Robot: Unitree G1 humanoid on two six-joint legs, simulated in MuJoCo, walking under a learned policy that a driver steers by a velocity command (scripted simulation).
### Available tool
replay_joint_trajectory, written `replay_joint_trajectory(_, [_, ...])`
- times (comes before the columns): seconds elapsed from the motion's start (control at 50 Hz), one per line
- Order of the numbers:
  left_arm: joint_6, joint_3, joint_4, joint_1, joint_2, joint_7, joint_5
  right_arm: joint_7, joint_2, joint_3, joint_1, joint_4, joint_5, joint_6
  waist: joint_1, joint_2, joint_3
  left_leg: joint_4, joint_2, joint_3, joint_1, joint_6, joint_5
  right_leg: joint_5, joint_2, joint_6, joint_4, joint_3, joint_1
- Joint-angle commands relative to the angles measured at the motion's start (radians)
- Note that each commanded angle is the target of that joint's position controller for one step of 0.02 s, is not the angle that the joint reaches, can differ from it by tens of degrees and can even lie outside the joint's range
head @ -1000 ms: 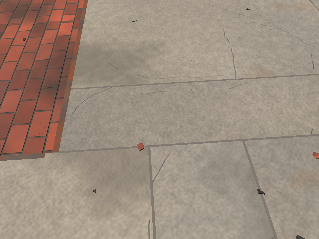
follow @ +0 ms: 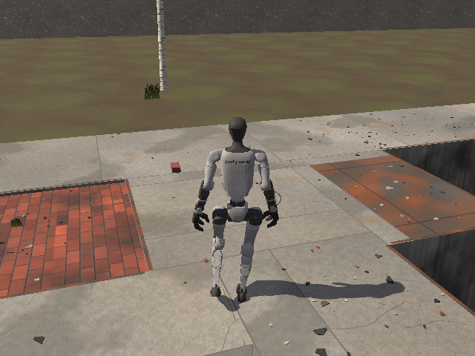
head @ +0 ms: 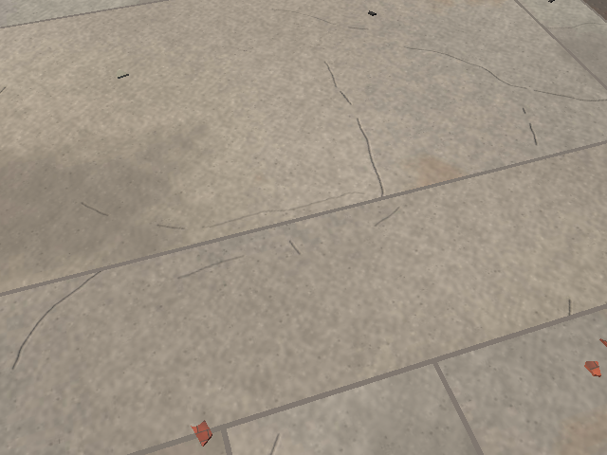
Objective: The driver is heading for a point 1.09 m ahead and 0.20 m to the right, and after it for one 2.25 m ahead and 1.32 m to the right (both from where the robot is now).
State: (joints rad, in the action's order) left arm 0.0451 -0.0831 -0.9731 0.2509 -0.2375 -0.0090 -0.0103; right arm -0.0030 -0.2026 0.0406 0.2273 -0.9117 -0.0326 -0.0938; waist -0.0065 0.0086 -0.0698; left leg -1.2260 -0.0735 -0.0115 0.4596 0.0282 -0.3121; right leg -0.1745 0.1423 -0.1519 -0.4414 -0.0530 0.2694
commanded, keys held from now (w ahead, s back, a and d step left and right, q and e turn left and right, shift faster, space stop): w+e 0.02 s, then e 0.70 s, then no key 0.08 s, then w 0.20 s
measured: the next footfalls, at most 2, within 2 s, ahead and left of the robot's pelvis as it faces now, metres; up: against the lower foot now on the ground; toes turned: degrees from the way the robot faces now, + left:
left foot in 0.34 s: +0.35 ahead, +0.10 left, +0.00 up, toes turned -14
right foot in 0.80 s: +0.18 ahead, -0.07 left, +0.00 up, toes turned -30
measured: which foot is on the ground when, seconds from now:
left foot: up 0.00-0.32, down 0.34-0.80, up 0.82-1.00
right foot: down 0.00-0.34, up 0.36-0.78, down 0.80-1.00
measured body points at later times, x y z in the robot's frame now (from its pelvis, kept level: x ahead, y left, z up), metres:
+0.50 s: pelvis +0.20 +0.05 +0.00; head +0.25 +0.05 +0.45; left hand +0.35 +0.30 -0.14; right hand +0.27 -0.24 -0.10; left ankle +0.31 +0.11 -0.73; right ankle +0.09 -0.04 -0.64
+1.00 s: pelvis +0.20 +0.01 +0.02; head +0.19 -0.02 +0.47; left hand +0.41 +0.19 -0.09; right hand +0.13 -0.27 -0.12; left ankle +0.31 +0.11 -0.67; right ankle +0.14 -0.05 -0.73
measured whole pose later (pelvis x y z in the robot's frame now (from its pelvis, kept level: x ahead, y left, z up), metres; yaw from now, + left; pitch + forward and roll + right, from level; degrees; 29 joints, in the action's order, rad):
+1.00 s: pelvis +0.20 +0.01 +0.02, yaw -31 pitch +0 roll +2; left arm 0.00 -0.03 -0.78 0.32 -0.23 -0.01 -0.02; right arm 0.04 -0.30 0.07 0.29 -0.79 -0.04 0.04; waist 0.01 0.04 0.02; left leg -0.93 -0.05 0.04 0.51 -0.02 -0.24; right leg -0.20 0.03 -0.07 -0.30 0.01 0.10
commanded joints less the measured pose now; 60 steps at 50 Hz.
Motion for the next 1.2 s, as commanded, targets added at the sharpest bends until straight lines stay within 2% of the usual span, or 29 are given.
replay_joint_trajectory(0.02, [0.033,-0.016,0.044,0.047,-0.107,0.009,0.011,0.007,-0.066,0.015,0.085,0.048,-0.02,0.035,0.043,0.006,0.052,0.088,-0.038,-0.008,0.093,-0.04,0.029,0.314,-0.275,-0.15,0.231,0.314,-0.062])
replay_joint_trajectory(0.06, [0.035,-0.02,0.046,0.078,-0.135,0.01,0.011,0.006,-0.077,0.017,0.013,0.083,-0.014,0.046,0.033,-0.015,0.025,0.176,-0.028,0.016,0.124,-0.067,0.094,0.525,-0.254,-0.129,0.211,0.277,-0.049])
replay_joint_trajectory(0.12, [0.019,-0.017,0.05,0.132,-0.133,0.01,0.011,0.003,-0.082,0.013,-0.091,0.133,-0.006,0.051,-0.003,-0.059,0.047,0.307,0.008,0.039,0.139,-0.078,0.185,0.766,-0.213,-0.059,0.132,0.234,-0.094])
replay_joint_trajectory(0.16, [0.005,-0.018,0.056,0.164,-0.136,0.015,0.01,0.003,-0.085,0.007,-0.152,0.162,0.003,0.052,-0.034,-0.088,0.071,0.385,0.035,0.038,0.143,-0.07,0.234,0.787,-0.203,-0.027,0.096,0.247,-0.148])
replay_joint_trajectory(0.24, [-0.02,-0.021,0.077,0.193,-0.145,0.031,-0.004,-0.003,-0.107,-0.001,-0.233,0.203,0.014,0.046,-0.07,-0.103,0.08,0.525,0.082,0.016,0.139,-0.054,0.233,0.761,-0.218,-0.016,0.016,0.318,-0.251])
replay_joint_trajectory(0.28, [-0.025,-0.027,0.104,0.151,-0.157,0.038,-0.013,-0.011,-0.136,0.004,-0.173,0.192,0.016,0.035,-0.037,-0.11,0.088,0.628,0.099,-0.016,0.036,-0.031,0.201,0.746,-0.219,0.006,-0.054,0.361,-0.247])
replay_joint_trajectory(0.32, [-0.015,-0.034,0.137,0.07,-0.181,0.033,-0.002,-0.023,-0.172,0.015,-0.018,0.152,0.014,0.017,0.049,-0.096,0.126,0.809,0.111,-0.015,-0.198,0.004,0.299,0.708,-0.169,0.054,-0.202,0.375,-0.185])
replay_joint_trajectory(0.34, [-0.002,-0.024,0.171,0.06,-0.146,0.025,0.018,-0.033,-0.219,0.025,0.092,0.142,0.001,0.001,0.089,-0.015,0.217,0.824,-0.044,-0.123,-0.432,0.043,0.573,0.476,-0.118,0.086,-0.401,0.348,-0.073])
replay_joint_trajectory(0.36, [-0.005,-0.01,0.186,0.194,-0.055,0.033,0.034,-0.035,-0.283,0.031,0.1,0.168,-0.001,0.007,0.014,0.205,0.336,0.712,-0.369,-0.382,-0.658,0.139,1.196,-0.465,0.038,0.105,-0.685,0.194,0.128])
replay_joint_trajectory(0.38, [-0.025,-0.02,0.168,0.305,-0.125,0.044,0.022,-0.028,-0.277,0.04,0.092,0.179,0.022,0.03,-0.016,0.246,0.465,0.755,-0.457,-0.585,-0.636,0.262,1.129,-0.539,0.022,0.107,-0.846,0.157,0.184])
replay_joint_trajectory(0.4, [-0.049,-0.029,0.136,0.256,-0.162,0.043,-0.005,-0.027,-0.186,0.02,0.015,0.21,0.026,0.045,-0.031,0.086,0.352,0.8,-0.383,-0.49,-0.515,0.249,0.874,-0.438,-0.038,0.12,-0.895,0.166,0.205])
replay_joint_trajectory(0.42, [-0.061,-0.03,0.15,0.164,-0.163,0.03,-0.017,-0.031,-0.125,0.0,-0.042,0.221,0.027,0.053,-0.02,0.034,0.228,0.844,-0.294,-0.34,-0.399,0.208,0.706,-0.374,-0.062,0.137,-0.858,0.146,0.219])
replay_joint_trajectory(0.46, [-0.089,-0.027,0.169,0.116,-0.133,0.004,-0.017,-0.042,-0.133,-0.002,-0.075,0.223,0.014,0.066,-0.03,0.109,0.141,0.91,-0.194,-0.18,-0.284,0.167,0.556,-0.301,-0.097,0.172,-0.814,0.124,0.204])
replay_joint_trajectory(0.54, [-0.112,-0.019,0.194,0.098,-0.117,-0.01,-0.007,-0.037,-0.163,0.012,-0.045,0.212,0.003,0.064,-0.031,0.121,0.153,0.937,-0.185,-0.073,-0.248,0.187,0.498,-0.261,-0.093,0.184,-0.759,0.091,0.18])
replay_joint_trajectory(0.62, [-0.129,-0.006,0.244,0.008,-0.112,-0.025,-0.013,-0.035,-0.183,0.023,-0.042,0.218,0.001,0.079,-0.011,0.146,0.127,0.991,-0.21,-0.042,-0.226,0.193,0.185,-0.234,-0.139,0.178,-0.595,0.059,0.181])
replay_joint_trajectory(0.74, [-0.118,0.01,0.298,-0.034,-0.112,-0.045,-0.002,-0.019,-0.24,0.048,-0.023,0.217,-0.004,0.104,0.012,0.151,0.131,0.955,-0.244,0.011,-0.185,0.158,0.07,-0.265,-0.14,0.122,-0.299,-0.009,0.003])
replay_joint_trajectory(0.76, [-0.112,0.012,0.292,-0.003,-0.105,-0.045,-0.002,-0.017,-0.245,0.05,-0.024,0.215,0.002,0.11,-0.006,0.132,0.131,0.923,-0.238,0.028,-0.161,0.137,0.08,-0.223,-0.13,0.103,-0.199,-0.018,-0.061])
replay_joint_trajectory(0.78, [-0.103,0.013,0.278,0.043,-0.104,-0.041,-0.005,-0.013,-0.242,0.05,-0.016,0.209,0.008,0.118,-0.027,0.102,0.123,0.867,-0.223,0.058,-0.111,0.096,0.106,-0.161,-0.115,0.083,-0.07,-0.015,-0.146])
replay_joint_trajectory(0.8, [-0.09,0.011,0.271,0.061,-0.124,-0.031,-0.011,-0.003,-0.213,0.049,0.03,0.192,0.006,0.125,-0.027,-0.013,0.095,0.743,-0.175,0.124,-0.049,0.024,0.045,-0.125,-0.161,0.069,0.103,0.104,-0.188])
replay_joint_trajectory(0.82, [-0.081,0.009,0.297,0.064,-0.19,-0.017,-0.02,0.014,-0.089,0.018,0.074,0.222,-0.005,0.13,0.0,-0.292,0.119,0.458,-0.054,0.221,0.148,-0.065,-0.298,-0.212,-0.463,0.017,0.236,0.498,-0.276])
replay_joint_trajectory(0.84, [-0.085,-0.032,0.295,0.092,-0.309,-0.004,-0.028,-0.001,-0.148,0.027,-0.052,0.271,-0.003,0.141,-0.07,-0.264,0.019,0.361,0.046,0.095,0.214,-0.061,-0.275,-0.328,-0.54,-0.11,0.289,0.603,-0.063])
replay_joint_trajectory(0.86, [-0.085,-0.016,0.274,0.077,-0.238,0.004,-0.033,0.006,-0.181,0.037,-0.111,0.279,0.002,0.144,-0.055,-0.177,-0.032,0.31,0.009,0.022,0.212,-0.05,-0.146,-0.497,-0.461,-0.087,0.331,0.527,-0.046])
replay_joint_trajectory(0.88, [-0.08,0.006,0.272,0.021,-0.187,0.008,-0.022,0.023,-0.179,0.042,-0.075,0.263,0.01,0.138,-0.009,-0.201,-0.048,0.313,0.017,0.021,0.214,-0.046,-0.054,-0.528,-0.403,-0.049,0.367,0.47,-0.049])
replay_joint_trajectory(0.9, [-0.071,0.013,0.275,-0.014,-0.169,0.008,-0.019,0.034,-0.185,0.046,-0.017,0.223,0.007,0.13,0.019,-0.201,-0.035,0.308,0.02,0.028,0.199,-0.047,0.006,-0.451,-0.354,-0.025,0.374,0.409,-0.092])
replay_joint_trajectory(0.94, [-0.044,0.024,0.265,0.007,-0.135,0.008,-0.008,0.047,-0.19,0.053,0.039,0.173,-0.011,0.119,0.022,-0.138,0.014,0.268,0.021,0.041,0.182,-0.045,0.068,-0.314,-0.318,-0.019,0.356,0.331,-0.174])
replay_joint_trajectory(0.98, [-0.019,0.02,0.241,0.058,-0.144,0.003,-0.004,0.053,-0.165,0.05,0.017,0.171,-0.007,0.113,0.009,-0.102,0.021,0.272,0.018,0.039,0.225,-0.043,0.102,-0.251,-0.326,-0.025,0.352,0.314,-0.247])
replay_joint_trajectory(1.02, [-0.004,0.016,0.221,0.101,-0.15,0.002,-0.002,0.054,-0.156,0.049,-0.02,0.176,-0.005,0.109,-0.011,-0.114,0.01,0.3,0.012,0.037,0.267,-0.05,0.125,-0.237,-0.339,-0.042,0.359,0.313,-0.287])
replay_joint_trajectory(1.12, [0.014,0.011,0.179,0.167,-0.152,0.008,-0.004,0.051,-0.142,0.042,-0.089,0.189,-0.006,0.092,-0.044,-0.108,-0.015,0.429,0.003,0.037,0.277,-0.061,0.132,-0.194,-0.368,-0.081,0.361,0.306,-0.312])
replay_joint_trajectory(1.2, [0.026,0.006,0.148,0.197,-0.16,0.011,-0.009,0.051,-0.13,0.032,-0.148,0.214,-0.002,0.077,-0.061,-0.107,-0.048,0.55,0.004,0.042,0.219,-0.036,0.118,-0.138,-0.379,-0.089,0.339,0.286,-0.285])
Over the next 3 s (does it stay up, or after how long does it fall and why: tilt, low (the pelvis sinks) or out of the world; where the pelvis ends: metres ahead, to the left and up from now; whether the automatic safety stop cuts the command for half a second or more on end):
stays up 1.17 -0.36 -0.02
